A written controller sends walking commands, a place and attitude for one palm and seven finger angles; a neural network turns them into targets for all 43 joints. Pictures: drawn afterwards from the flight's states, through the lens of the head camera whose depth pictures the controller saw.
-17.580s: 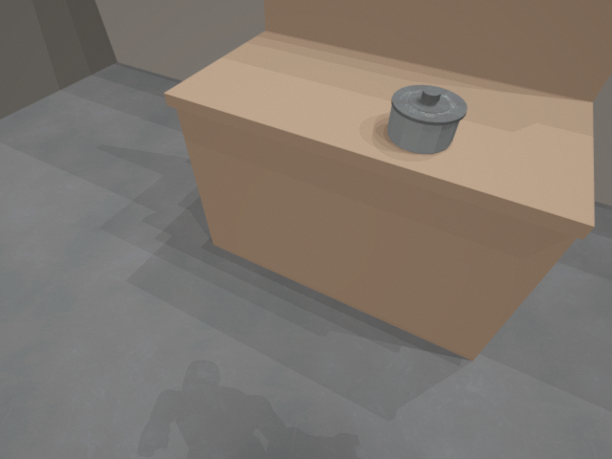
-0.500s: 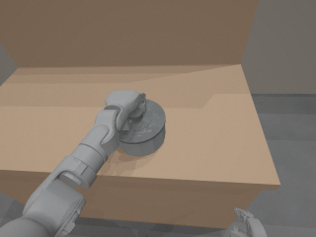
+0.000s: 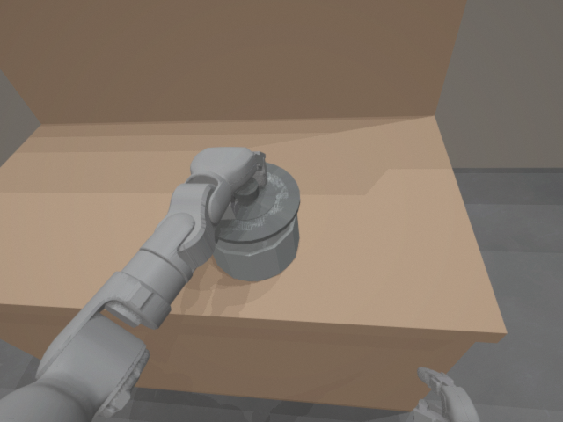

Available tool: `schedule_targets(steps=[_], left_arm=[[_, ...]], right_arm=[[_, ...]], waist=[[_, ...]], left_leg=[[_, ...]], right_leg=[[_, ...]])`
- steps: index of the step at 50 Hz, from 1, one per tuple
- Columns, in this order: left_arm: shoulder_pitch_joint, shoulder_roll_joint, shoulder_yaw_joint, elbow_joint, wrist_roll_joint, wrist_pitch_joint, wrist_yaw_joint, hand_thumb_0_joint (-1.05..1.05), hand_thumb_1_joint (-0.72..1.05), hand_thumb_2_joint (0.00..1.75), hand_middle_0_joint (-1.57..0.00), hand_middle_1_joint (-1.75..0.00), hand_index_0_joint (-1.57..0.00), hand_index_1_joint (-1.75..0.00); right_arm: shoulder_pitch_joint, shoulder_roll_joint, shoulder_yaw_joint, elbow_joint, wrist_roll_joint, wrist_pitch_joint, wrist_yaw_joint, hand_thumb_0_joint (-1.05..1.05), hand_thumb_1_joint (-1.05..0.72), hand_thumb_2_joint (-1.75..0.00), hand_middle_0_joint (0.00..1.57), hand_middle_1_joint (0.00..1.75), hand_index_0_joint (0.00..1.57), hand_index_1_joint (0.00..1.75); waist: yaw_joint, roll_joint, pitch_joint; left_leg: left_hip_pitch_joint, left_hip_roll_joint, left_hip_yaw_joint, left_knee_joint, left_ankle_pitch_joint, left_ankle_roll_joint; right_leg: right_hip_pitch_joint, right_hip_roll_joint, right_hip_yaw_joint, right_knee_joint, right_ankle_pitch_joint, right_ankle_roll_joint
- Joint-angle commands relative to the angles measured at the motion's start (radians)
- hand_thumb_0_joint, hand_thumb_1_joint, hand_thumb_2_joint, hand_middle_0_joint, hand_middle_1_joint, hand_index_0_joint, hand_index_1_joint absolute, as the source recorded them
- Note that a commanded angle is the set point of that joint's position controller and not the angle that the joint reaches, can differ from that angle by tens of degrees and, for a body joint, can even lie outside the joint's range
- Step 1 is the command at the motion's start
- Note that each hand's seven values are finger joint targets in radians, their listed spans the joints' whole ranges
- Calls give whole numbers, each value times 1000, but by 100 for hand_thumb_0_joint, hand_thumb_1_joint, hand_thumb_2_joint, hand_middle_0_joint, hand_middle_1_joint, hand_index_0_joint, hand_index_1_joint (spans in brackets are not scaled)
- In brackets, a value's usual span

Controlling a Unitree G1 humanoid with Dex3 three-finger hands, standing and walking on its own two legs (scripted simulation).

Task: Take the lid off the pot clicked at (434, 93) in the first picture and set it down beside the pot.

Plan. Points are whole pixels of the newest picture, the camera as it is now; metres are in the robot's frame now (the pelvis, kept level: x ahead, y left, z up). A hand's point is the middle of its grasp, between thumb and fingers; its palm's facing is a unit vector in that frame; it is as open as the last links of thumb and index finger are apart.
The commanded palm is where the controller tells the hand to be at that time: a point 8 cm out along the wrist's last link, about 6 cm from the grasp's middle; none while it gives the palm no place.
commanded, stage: lift the lid straight up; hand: left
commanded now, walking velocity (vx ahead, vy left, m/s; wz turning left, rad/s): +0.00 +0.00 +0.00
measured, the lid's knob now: (245, 189) +0.45 +0.07 +0.09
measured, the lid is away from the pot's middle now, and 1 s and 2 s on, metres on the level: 0.01 0.02 0.05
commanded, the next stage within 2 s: move the lid sideways beside the pot in 1.52 s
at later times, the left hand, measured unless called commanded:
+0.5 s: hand (233, 176) +0.41 +0.07 +0.15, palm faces -0.21 +0.00 -0.98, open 7.6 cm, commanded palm +0.39 +0.09 +0.22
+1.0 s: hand (219, 151) +0.42 +0.09 +0.19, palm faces -0.17 +0.00 -0.99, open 7.6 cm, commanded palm +0.40 +0.09 +0.26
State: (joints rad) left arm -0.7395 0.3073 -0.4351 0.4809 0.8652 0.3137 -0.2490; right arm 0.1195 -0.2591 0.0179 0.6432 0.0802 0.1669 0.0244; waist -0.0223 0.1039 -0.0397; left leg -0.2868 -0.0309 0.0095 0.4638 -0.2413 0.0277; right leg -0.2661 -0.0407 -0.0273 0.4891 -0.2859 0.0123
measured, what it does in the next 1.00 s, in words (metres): stands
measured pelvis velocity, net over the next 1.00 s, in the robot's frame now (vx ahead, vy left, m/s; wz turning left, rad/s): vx -0.01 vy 0.00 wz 0.01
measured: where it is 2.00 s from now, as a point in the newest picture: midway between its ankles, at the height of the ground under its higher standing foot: outside the picture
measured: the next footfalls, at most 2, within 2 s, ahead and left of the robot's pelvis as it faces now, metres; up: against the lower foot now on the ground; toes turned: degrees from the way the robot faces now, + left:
none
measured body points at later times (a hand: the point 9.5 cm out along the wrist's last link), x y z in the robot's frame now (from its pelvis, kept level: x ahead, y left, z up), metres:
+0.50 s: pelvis -0.01 -0.01 +0.00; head +0.00 -0.05 +0.45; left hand +0.42 +0.07 +0.21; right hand +0.18 -0.23 -0.12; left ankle +0.00 +0.11 -0.74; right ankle -0.02 -0.13 -0.74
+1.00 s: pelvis -0.01 +0.00 +0.00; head +0.00 -0.05 +0.45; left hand +0.43 +0.09 +0.24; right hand +0.17 -0.23 -0.12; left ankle +0.00 +0.11 -0.74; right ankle -0.02 -0.13 -0.74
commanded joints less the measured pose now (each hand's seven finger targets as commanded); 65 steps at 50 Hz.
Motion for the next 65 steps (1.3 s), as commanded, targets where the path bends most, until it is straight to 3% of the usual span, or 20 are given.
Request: schedule_targets(steps=[1,3,6,9,14,19,22,26,30,33,38,45,46,50,51,53,57,60,62,65], left_arm=[[-592,211,181,-286,20,-1,47,0,65,106,-122,-112,-78,-96],[-580,171,143,-239,28,11,43,0,65,106,-122,-112,-78,-96],[-577,211,183,-210,24,20,38,0,65,106,-122,-112,-78,-96],[-598,176,150,-145,27,41,26,0,65,106,-122,-112,-78,-96],[-634,148,118,-221,23,30,-6,0,65,106,-122,-112,-78,-96],[-646,217,176,-151,20,37,-26,0,65,106,-122,-112,-78,-96],[-692,177,139,-226,19,22,-32,0,65,106,-122,-112,-78,-96],[-670,250,205,-203,18,24,-35,0,65,106,-122,-112,-78,-96],[-670,239,190,-169,27,37,-41,0,65,106,-122,-112,-78,-96],[-719,189,140,-195,22,28,-51,0,65,106,-122,-112,-78,-96],[-771,264,190,-220,21,20,-63,0,65,106,-122,-112,-78,-96],[-765,236,177,-160,13,30,-79,0,65,106,-122,-112,-78,-96],[-740,261,208,-166,0,23,-79,0,65,106,-122,-112,-78,-96],[-807,212,147,-177,21,29,-93,0,65,106,-122,-112,-78,-96],[-815,226,167,-210,3,18,-90,0,65,106,-122,-112,-78,-96],[-858,277,199,-229,27,17,-88,0,65,106,-122,-112,-78,-96],[-851,267,199,-234,15,14,-88,0,65,106,-122,-112,-78,-96],[-820,238,185,-154,17,32,-93,0,65,106,-122,-112,-78,-96],[-817,276,218,-176,15,22,-89,0,65,106,-122,-112,-78,-96],[-851,240,180,-155,24,32,-93,0,65,106,-122,-112,-78,-96]], right_arm=[[-137,-86,-21,-151,-4,-52,2,0,-90,-90,20,30,20,30],[-148,-75,-13,-150,-2,-54,1,0,-90,-90,20,30,20,30],[-146,-82,-11,-144,-4,-55,-3,0,-90,-90,20,30,20,30],[-151,-79,-5,-134,-1,-54,-9,0,-90,-90,20,30,20,30],[-173,-71,-9,-162,-4,-64,-5,0,-90,-90,20,30,20,30],[-161,-83,1,-146,-2,-60,-11,0,-90,-90,20,30,20,30],[-169,-74,-4,-158,-5,-71,-7,0,-90,-90,20,30,20,30],[-162,-87,-2,-152,-6,-71,-8,0,-90,-90,20,30,20,30],[-176,-82,4,-156,-3,-71,-13,0,-90,-90,20,30,20,30],[-180,-76,-2,-161,0,-79,-10,0,-90,-90,20,30,20,30],[-167,-83,-2,-157,-3,-96,-15,0,-90,-90,20,30,20,30],[-164,-87,2,-146,-1,-97,-12,0,-90,-90,20,30,20,30],[-156,-97,-5,-148,-3,-97,-12,0,-90,-90,20,30,20,30],[-171,-87,4,-153,0,-96,-10,0,-90,-90,20,30,20,30],[-161,-93,-7,-155,-1,-97,-7,0,-90,-90,20,30,20,30],[-168,-89,-2,-157,-5,-107,-9,0,-90,-90,20,30,20,30],[-158,-83,-2,-157,-7,-111,-4,0,-90,-90,20,30,20,30],[-162,-90,3,-143,-3,-100,-4,0,-90,-90,20,30,20,30],[-164,-91,3,-153,-6,-100,-3,0,-90,-90,20,30,20,30],[-172,-88,6,-150,-4,-95,-7,0,-90,-90,20,30,20,30]], waist=[[1,-142,-432],[2,-141,-414],[7,-160,-403],[-1,-173,-351],[1,-135,-433],[5,-185,-358],[3,-149,-391],[15,-173,-391],[18,-181,-353],[5,-169,-364],[8,-155,-420],[9,-165,-363],[9,-188,-368],[3,-150,-380],[-2,-158,-389],[12,-141,-435],[15,-148,-459],[13,-185,-363],[23,-181,-401],[13,-173,-364]], left_leg=[[214,0,-35,-8,369,40],[207,-1,-35,-14,353,37],[186,-2,-32,-19,333,36],[168,0,-24,-32,272,33],[224,-8,-34,-17,327,37],[169,-10,-27,-35,276,36],[208,-11,-31,-30,318,39],[184,-12,-31,-33,305,38],[167,-9,-23,-45,266,36],[193,-11,-31,-38,267,39],[214,-16,-37,-33,294,43],[194,-11,-35,-46,279,37],[192,-13,-38,-39,288,40],[207,-11,-36,-44,301,36],[221,-12,-41,-34,315,40],[239,-10,-45,-34,340,39],[249,-8,-46,-38,380,36],[202,-2,-42,-53,319,30],[209,-4,-41,-53,335,32],[201,-1,-39,-55,302,30]], right_leg=[[139,38,-18,-12,466,-54],[126,41,-22,-13,448,-52],[137,37,-17,-18,435,-52],[104,37,-22,-30,383,-46],[126,34,-17,-16,427,-50],[129,32,-15,-30,410,-45],[131,33,-17,-26,431,-49],[162,24,-8,-30,435,-49],[143,25,-9,-42,399,-42],[121,30,-15,-40,381,-45],[154,29,-8,-35,417,-45],[122,26,-18,-44,391,-47],[132,21,-15,-44,401,-48],[118,26,-20,-39,399,-48],[120,22,-21,-39,408,-51],[146,28,-18,-30,425,-53],[162,29,-19,-29,441,-51],[113,27,-31,-44,389,-52],[143,26,-25,-39,399,-51],[109,24,-29,-48,365,-52]])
